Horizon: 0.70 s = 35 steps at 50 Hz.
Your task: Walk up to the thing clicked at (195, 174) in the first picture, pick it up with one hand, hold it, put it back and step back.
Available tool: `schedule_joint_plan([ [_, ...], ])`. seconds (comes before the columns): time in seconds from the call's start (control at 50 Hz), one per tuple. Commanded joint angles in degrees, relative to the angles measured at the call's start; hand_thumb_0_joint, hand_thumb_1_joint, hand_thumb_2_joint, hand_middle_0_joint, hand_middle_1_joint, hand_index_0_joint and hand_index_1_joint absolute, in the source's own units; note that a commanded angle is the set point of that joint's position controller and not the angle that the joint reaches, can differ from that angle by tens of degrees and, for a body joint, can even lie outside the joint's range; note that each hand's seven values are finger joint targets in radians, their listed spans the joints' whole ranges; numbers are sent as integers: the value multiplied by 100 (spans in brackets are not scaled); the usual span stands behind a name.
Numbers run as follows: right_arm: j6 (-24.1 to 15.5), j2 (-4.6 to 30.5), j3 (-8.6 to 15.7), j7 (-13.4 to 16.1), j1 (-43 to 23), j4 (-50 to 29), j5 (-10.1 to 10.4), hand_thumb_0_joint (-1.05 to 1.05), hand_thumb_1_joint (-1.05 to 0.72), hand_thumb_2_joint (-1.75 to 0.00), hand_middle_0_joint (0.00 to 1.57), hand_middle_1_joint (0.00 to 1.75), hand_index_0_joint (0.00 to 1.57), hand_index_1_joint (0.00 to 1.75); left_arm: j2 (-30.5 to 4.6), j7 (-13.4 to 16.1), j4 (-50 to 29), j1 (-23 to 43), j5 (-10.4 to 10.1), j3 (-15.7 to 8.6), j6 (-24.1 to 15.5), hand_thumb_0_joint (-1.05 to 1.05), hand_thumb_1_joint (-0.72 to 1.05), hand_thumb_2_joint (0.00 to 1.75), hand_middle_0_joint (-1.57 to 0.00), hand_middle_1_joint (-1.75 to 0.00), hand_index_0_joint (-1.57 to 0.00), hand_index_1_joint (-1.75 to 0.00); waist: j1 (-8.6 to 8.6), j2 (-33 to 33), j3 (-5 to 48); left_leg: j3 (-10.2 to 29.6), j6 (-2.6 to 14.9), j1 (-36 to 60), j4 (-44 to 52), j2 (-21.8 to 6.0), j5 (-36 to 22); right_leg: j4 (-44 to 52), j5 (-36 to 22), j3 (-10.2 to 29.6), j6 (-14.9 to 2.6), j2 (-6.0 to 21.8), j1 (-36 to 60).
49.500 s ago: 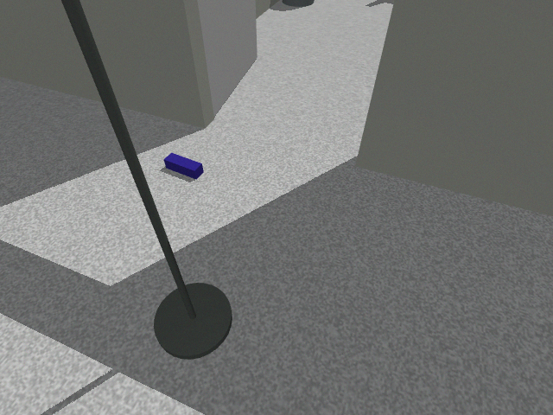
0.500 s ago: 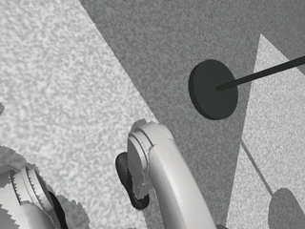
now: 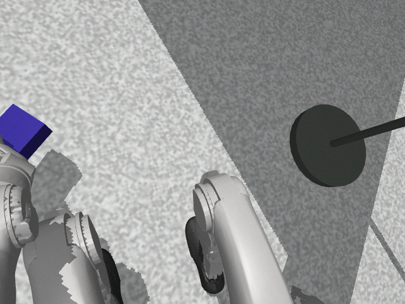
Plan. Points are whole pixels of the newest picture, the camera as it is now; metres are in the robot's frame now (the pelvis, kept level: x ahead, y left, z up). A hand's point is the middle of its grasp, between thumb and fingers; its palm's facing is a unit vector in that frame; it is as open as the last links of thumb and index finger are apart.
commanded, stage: lift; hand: left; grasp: from above
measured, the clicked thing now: out of the picture +0.45 +0.30 -0.21
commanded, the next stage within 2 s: hold in 1.66 s
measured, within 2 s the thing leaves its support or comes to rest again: neither
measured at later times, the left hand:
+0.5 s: hand out of the picture +0.41 +0.29 -0.08, palm faces -0.26 -0.34 -0.90, open 9.9 cm
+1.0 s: hand out of the picture +0.36 +0.27 +0.12, palm faces -0.25 -0.37 -0.90, open 9.8 cm
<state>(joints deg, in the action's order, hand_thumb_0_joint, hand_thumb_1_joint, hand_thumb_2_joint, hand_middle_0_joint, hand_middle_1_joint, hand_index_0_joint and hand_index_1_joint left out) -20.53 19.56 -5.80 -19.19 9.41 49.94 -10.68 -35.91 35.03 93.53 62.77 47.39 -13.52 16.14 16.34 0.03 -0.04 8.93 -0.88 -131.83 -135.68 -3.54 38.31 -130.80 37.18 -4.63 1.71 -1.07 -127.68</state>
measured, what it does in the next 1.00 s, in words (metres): rises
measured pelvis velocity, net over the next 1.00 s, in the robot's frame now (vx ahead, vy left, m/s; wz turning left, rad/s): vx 0.02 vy -0.01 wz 0.10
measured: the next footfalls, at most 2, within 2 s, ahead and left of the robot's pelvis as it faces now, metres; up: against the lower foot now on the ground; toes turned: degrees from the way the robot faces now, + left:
none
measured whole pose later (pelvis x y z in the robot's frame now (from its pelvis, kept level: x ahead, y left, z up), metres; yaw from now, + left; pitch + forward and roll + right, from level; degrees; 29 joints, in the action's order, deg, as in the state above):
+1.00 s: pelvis +0.02 -0.01 +0.24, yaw +6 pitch +28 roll -2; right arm -8.9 14.8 -0.7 -0.7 6.3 48.7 1.0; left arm -15.3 22.1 53.8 33.1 37.6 4.1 34.7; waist 5.1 2.8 12.5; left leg 2.1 -1.6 -86.0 -91.0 -4.5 33.4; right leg -89.5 33.3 -1.7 0.1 -0.3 -84.5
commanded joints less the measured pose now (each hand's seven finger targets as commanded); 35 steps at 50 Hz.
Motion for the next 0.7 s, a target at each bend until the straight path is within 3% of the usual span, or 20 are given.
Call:
schedule_joint_plan([
  [0.0,42,1375,516,51,1358,98,70,0,-87,-89,20,30,20,30,-1246,311,-1085,1878,122,45,119,0,37,88,-82,-81,-81,-80,-33,2050,4604,-693,120,3134,1374,127,-1112,1435,-1365,-388,-309,-194,2349],
  [0.02,69,1353,554,49,1343,98,85,0,-92,-91,20,30,20,30,-1279,281,-1133,1937,79,14,171,0,45,81,-89,-88,-89,-86,-32,1968,4637,-696,143,3121,1361,127,-1084,1476,-1360,-369,-297,-193,2348],
  [0.04,115,1351,596,56,1349,90,129,0,-87,-89,20,30,20,30,-1290,239,-1186,1809,68,-24,214,0,37,89,-81,-81,-81,-81,-140,1969,4685,-743,156,3031,1411,142,-1105,1526,-1361,-324,-294,-199,2425],
  [0.06,156,1318,625,62,1377,104,148,0,-92,-91,20,30,20,30,-1333,192,-1216,1840,46,-56,251,0,45,83,-89,-88,-89,-85,-124,1888,4737,-763,176,2947,1413,151,-1083,1567,-1337,-292,-286,-192,2521],
  [0.12,231,1244,720,69,1456,167,227,0,-91,-90,20,30,20,30,-1130,-103,-1289,1756,37,99,369,0,42,82,-86,-79,-87,-78,-118,1675,4728,-791,205,2946,1470,159,-1136,1647,-1381,-255,-282,-210,2605],
  [0.14,251,1246,758,86,1427,163,270,0,-91,-90,20,30,20,30,-1275,-175,-1600,1814,24,39,353,0,41,81,-86,-77,-87,-76,-245,1713,4876,-789,215,2971,1485,172,-1128,1646,-1340,-231,-293,-196,2591],
  [0.16,272,1200,792,106,1437,162,297,0,-91,-90,20,30,20,30,-1231,-237,-1621,1670,32,58,357,0,41,81,-86,-77,-87,-76,-311,1670,4961,-817,212,3008,1524,172,-1168,1688,-1363,-202,-297,-208,2723],
  [0.18,301,1147,802,122,1396,98,346,0,-91,-90,20,30,20,30,-976,-329,-1553,1426,76,213,383,0,39,80,-86,-76,-86,-75,-345,1619,5044,-839,211,3090,1568,185,-1229,1723,-1424,-184,-306,-201,2777],
  [0.22,365,1157,875,182,1357,80,419,0,-90,-90,20,30,20,30,-1008,-410,-1855,1351,111,232,369,0,40,79,-87,-74,-87,-73,-460,1658,5058,-823,205,3165,1709,193,-1154,1764,-1316,-184,-336,-191,2666],
  [0.28,454,1126,951,286,1376,45,493,0,-90,-90,20,30,20,30,-670,-503,-1996,1180,129,390,405,0,43,79,-90,-72,-90,-72,-417,1517,4935,-775,185,3334,1991,196,-1028,1911,-1219,-204,-349,-174,2616],
  [0.32,496,1106,999,376,1297,16,557,0,-90,-90,20,30,20,30,-632,-541,-2313,1161,36,412,484,0,45,79,-91,-73,-91,-73,-498,1495,4960,-717,176,3577,2204,192,-901,2082,-1070,-206,-357,-156,2492],
  [0.42,576,993,1016,616,1131,-87,666,0,-90,-90,20,30,20,30,-289,-662,-2818,805,-162,625,670,0,44,81,-92,-72,-91,-72,-548,1214,4981,-756,180,3828,2572,210,-763,2534,-929,-115,-342,-146,2909],
  [0.46,611,937,1024,736,1040,-147,710,0,-90,-90,20,30,20,30,-130,-677,-3145,676,-235,691,712,0,47,83,-95,-70,-94,-71,-649,1260,5052,-735,151,4052,2770,206,-759,2701,-924,-91,-351,-119,3072],
  [0.54,709,822,1001,994,827,-294,791,0,-90,-90,20,30,20,30,-213,-792,-3885,499,-275,823,873,0,50,80,-98,-67,-96,-69,-681,1010,5029,-783,189,4249,3143,206,-614,3264,-686,51,-315,-130,3568],
  [0.58,746,734,970,1129,713,-359,836,0,-90,-90,20,30,20,30,109,-855,-4007,223,-350,1014,983,0,50,78,-98,-64,-96,-66,-679,868,4928,-805,189,4386,3356,200,-533,3554,-571,112,-308,-133,3765],
  [0.62,799,739,955,1275,627,-428,879,0,-89,-90,20,30,20,30,20,-873,-4270,119,-403,1013,1107,0,49,79,-97,-65,-95,-66,-774,856,4899,-801,177,4538,3629,203,-449,3818,-415,171,-306,-129,3978],
  [0.68,879,690,922,1462,364,-516,948,0,-89,-90,20,30,20,30,260,-921,-4311,-285,-447,1164,1354,0,51,77,-98,-63,-96,-65,-879,944,4674,-692,113,5013,4206,181,-314,4067,-367,107,-334,-103,4005],
])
